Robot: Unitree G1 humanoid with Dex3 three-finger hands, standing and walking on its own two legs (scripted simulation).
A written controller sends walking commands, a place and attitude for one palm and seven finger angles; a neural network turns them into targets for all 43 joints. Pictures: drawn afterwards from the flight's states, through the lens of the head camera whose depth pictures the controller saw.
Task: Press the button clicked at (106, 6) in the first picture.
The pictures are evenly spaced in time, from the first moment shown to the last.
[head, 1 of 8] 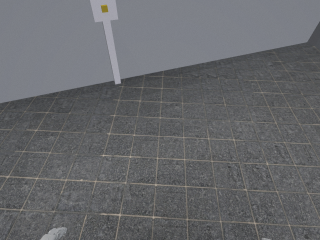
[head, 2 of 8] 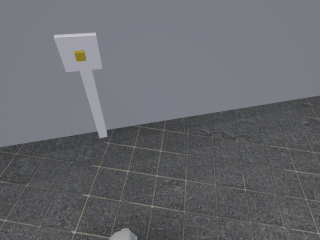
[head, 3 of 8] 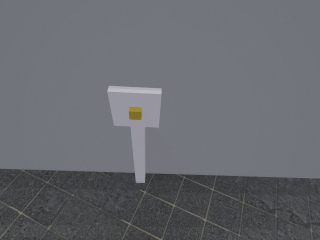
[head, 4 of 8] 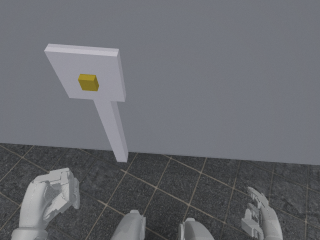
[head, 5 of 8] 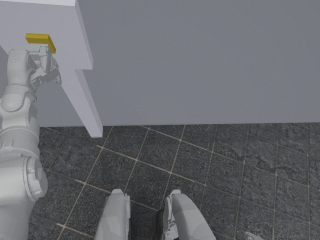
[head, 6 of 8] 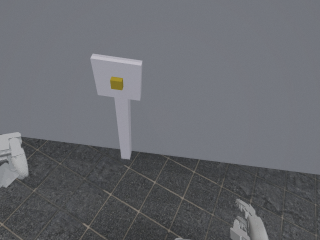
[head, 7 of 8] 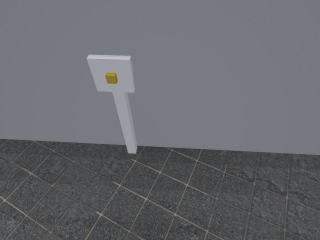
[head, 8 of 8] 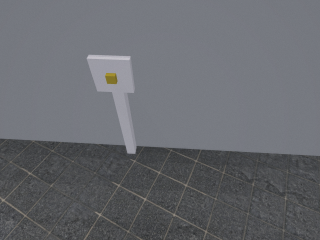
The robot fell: no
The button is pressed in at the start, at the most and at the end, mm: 0 9 0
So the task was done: no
